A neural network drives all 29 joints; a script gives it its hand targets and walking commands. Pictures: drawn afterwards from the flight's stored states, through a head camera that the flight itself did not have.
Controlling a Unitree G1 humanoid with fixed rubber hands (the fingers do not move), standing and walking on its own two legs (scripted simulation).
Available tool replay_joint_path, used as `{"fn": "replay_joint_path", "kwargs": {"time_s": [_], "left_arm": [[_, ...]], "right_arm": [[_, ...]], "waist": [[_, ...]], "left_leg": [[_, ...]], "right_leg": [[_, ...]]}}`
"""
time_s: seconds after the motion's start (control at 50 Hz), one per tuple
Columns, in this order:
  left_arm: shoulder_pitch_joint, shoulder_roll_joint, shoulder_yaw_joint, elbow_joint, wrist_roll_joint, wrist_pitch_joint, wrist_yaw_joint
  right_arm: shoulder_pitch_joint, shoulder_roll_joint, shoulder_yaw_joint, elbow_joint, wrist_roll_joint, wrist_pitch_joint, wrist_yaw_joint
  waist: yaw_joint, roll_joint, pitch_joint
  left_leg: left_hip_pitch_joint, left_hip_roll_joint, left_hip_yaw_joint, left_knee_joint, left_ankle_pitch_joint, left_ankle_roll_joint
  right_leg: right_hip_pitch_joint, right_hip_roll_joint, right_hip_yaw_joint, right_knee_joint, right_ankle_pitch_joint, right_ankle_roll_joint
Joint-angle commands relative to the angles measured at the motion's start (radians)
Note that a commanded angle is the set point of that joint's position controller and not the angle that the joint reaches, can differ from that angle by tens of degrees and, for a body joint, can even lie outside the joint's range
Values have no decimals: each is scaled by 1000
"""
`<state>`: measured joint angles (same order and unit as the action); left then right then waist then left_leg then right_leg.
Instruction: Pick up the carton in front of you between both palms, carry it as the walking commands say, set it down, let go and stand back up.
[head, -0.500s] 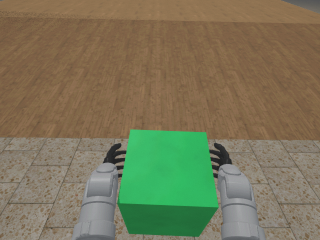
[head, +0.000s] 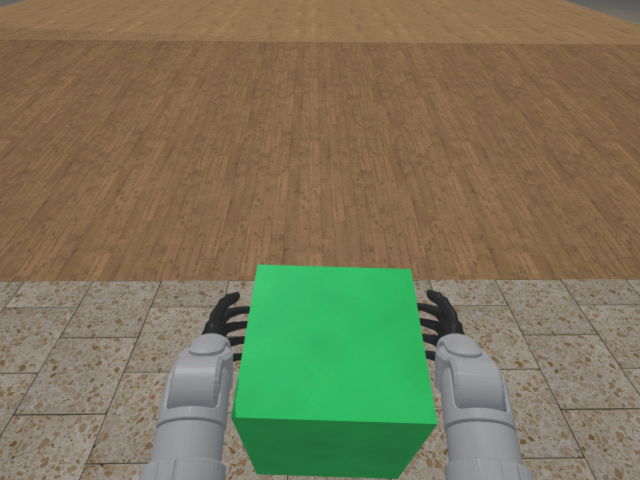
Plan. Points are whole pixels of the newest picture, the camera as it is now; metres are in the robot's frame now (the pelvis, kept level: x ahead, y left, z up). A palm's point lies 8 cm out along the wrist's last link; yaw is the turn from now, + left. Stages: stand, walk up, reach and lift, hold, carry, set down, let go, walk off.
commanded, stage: carry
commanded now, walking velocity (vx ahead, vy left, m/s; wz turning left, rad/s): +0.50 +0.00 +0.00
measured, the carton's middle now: (330, 376) +0.29 +0.00 -0.03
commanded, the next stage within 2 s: none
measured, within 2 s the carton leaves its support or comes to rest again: neither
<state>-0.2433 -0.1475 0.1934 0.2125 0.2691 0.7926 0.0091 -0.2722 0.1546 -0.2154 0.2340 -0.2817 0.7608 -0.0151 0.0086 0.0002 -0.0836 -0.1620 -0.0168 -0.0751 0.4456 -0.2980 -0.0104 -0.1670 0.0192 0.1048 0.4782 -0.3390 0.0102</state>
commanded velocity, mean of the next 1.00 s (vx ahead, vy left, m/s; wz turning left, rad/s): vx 0.50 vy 0.00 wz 0.00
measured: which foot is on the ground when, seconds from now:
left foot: down 0.00-0.14, up 0.16-0.34, down 0.36-0.76, up 0.78-1.00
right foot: down 0.00-0.38, up 0.40-0.72, down 0.74-1.00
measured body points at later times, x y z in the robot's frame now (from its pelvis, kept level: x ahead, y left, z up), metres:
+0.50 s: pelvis +0.18 +0.00 +0.00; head +0.16 -0.01 +0.45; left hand +0.43 +0.14 +0.08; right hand +0.43 -0.16 +0.08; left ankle +0.15 +0.08 -0.74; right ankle +0.10 -0.11 -0.68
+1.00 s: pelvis +0.47 -0.08 +0.01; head +0.49 -0.10 +0.46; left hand +0.72 +0.08 +0.08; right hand +0.74 -0.22 +0.08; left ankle +0.50 +0.07 -0.67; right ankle +0.45 -0.14 -0.74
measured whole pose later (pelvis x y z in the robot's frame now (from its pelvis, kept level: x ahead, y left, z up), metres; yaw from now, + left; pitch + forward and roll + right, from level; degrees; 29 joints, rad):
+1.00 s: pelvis +0.47 -0.08 +0.01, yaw +1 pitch +5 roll +2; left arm -0.01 -0.13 0.06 -0.48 0.06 1.19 0.12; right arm -0.04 0.13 -0.05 -0.46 -0.09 1.18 -0.11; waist 0.04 0.00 -0.08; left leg -0.59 0.10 0.10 0.94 -0.21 0.00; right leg -0.20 -0.03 -0.23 0.31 -0.20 -0.07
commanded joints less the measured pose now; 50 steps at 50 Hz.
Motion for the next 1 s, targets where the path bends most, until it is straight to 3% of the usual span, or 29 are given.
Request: {"fn": "replay_joint_path", "kwargs": {"time_s": [0.0,0.04,0.08,0.1,0.12,0.14,0.16,0.18,0.2,0.24,0.28,0.32,0.34,0.36,0.38,0.4,0.44,0.46,0.54,0.64,0.7,0.72,0.74,0.76,0.78,0.82,0.84,0.9,0.98], "left_arm": [[-598,-952,-619,-164,-342,-41,-241],[-592,-950,-686,-241,-387,-3,-226],[-593,-939,-731,-321,-425,48,-208],[-595,-925,-739,-350,-435,75,-197],[-560,-902,-733,-363,-436,104,-182],[-518,-873,-717,-370,-433,133,-167],[-470,-862,-721,-396,-429,161,-147],[-444,-847,-725,-438,-427,186,-129],[-424,-843,-732,-479,-433,210,-114],[-387,-842,-757,-572,-458,251,-92],[-332,-845,-779,-640,-481,291,-82],[-258,-843,-796,-689,-501,328,-80],[-242,-831,-801,-713,-509,346,-80],[-238,-819,-804,-746,-522,366,-80],[-271,-805,-818,-795,-541,389,-84],[-323,-801,-839,-815,-566,402,-86],[-329,-806,-832,-808,-585,413,-84],[-319,-810,-825,-801,-586,416,-78],[-235,-790,-783,-765,-539,422,-40],[-202,-750,-752,-760,-497,438,-11],[-203,-745,-746,-765,-503,443,-14],[-203,-743,-744,-765,-506,445,-17],[-188,-732,-738,-757,-498,446,-20],[-191,-746,-744,-739,-502,440,-26],[-198,-781,-762,-761,-517,438,-37],[-243,-868,-799,-788,-538,418,-59],[-263,-900,-817,-803,-550,407,-69],[-265,-916,-848,-815,-567,381,-91],[-226,-863,-852,-814,-574,372,-110]], "right_arm": [[-476,977,607,-105,321,-1,246],[-447,972,666,-186,354,37,222],[-452,954,711,-277,377,90,195],[-465,940,727,-317,389,120,185],[-466,931,745,-347,407,152,176],[-458,913,758,-362,422,182,165],[-458,893,782,-397,449,209,156],[-456,885,810,-430,475,234,147],[-432,883,826,-455,494,255,137],[-357,884,847,-511,520,292,118],[-285,884,853,-576,527,327,98],[-197,882,836,-624,521,360,82],[-147,878,822,-639,513,376,75],[-100,859,802,-656,498,392,69],[-85,860,784,-653,482,399,62],[-122,859,779,-691,488,409,57],[-186,863,796,-754,514,428,46],[-214,861,808,-774,528,435,43],[-206,818,833,-781,573,457,43],[-185,767,821,-758,589,477,49],[-194,764,819,-765,580,486,52],[-184,752,815,-763,575,489,51],[-191,743,814,-776,572,495,52],[-200,748,827,-791,571,499,55],[-201,777,839,-780,572,494,62],[-205,866,848,-770,571,471,81],[-190,903,853,-762,567,457,86],[-151,938,861,-751,535,419,86],[-113,910,862,-759,499,397,72]], "waist": [[-15,85,-125],[-15,148,-200],[-13,128,-213],[-9,64,-196],[4,-111,-177],[15,-261,-135],[16,-271,-92],[18,-199,-105],[18,-144,-146],[20,-153,-220],[17,-185,-241],[3,-125,-267],[-9,-68,-305],[-25,123,-334],[-34,293,-281],[-36,215,-231],[-33,68,-195],[-31,46,-192],[-28,103,-160],[-27,169,-96],[-4,130,-144],[9,83,-204],[27,-111,-261],[22,-323,-293],[16,-220,-284],[12,-62,-273],[9,-26,-266],[6,-85,-268],[6,-124,-205]], "left_leg": [[-33,160,-140,-160,-375,67],[8,222,-192,-177,-338,109],[-93,200,-129,-145,-396,101],[-181,153,-40,-63,-374,68],[-308,86,82,146,-289,18],[-501,28,177,327,-202,-16],[-598,51,157,344,-234,-10],[-605,68,146,336,-245,-2],[-580,68,157,290,-225,-1],[-466,22,217,184,-113,-4],[-340,-9,264,63,-37,-5],[-12,-15,296,-102,111,5],[232,49,231,-112,110,22],[405,259,-57,-198,-108,77],[468,456,-408,-244,-116,206],[424,499,-440,-226,-48,266],[320,443,-298,-240,51,231],[282,414,-219,-271,22,201],[208,307,24,-290,171,146],[112,268,162,-246,284,103],[29,219,275,-7,427,57],[-61,182,309,183,401,29],[-234,107,311,469,193,-20],[-476,7,230,707,-164,-34],[-529,72,116,812,-180,1],[-524,148,79,801,-78,35],[-500,171,68,734,-18,35],[-453,145,127,601,48,24],[-530,124,191,406,147,6]], "right_leg": [[-179,-21,-74,47,-174,-9],[-184,6,-157,91,-64,-5],[-73,-2,-166,-12,-96,-22],[-5,-47,-96,-83,-146,-37],[64,-183,114,-194,-264,-81],[179,-316,331,-292,-263,-145],[220,-370,416,-298,-93,-205],[247,-364,373,-269,57,-223],[271,-345,293,-240,165,-211],[280,-282,137,-198,306,-162],[238,-248,43,-172,316,-143],[40,-200,-72,-62,229,-109],[-138,-177,-119,44,195,-78],[-346,-122,-208,277,2,-33],[-603,-28,-237,444,-151,-15],[-668,-92,-145,553,-202,-36],[-671,-142,-126,596,-136,-43],[-641,-152,-134,531,-83,-36],[-513,-108,-228,286,80,-4],[-316,-63,-320,69,237,-17],[-22,-1,-402,12,202,-38],[161,-33,-355,5,142,-41],[284,-272,50,-150,-108,-107],[414,-456,436,-293,-133,-233],[382,-463,405,-289,-10,-239],[268,-403,220,-251,148,-192],[218,-378,141,-266,186,-164],[188,-329,-18,-292,232,-131],[246,-298,-104,-318,321,-141]]}}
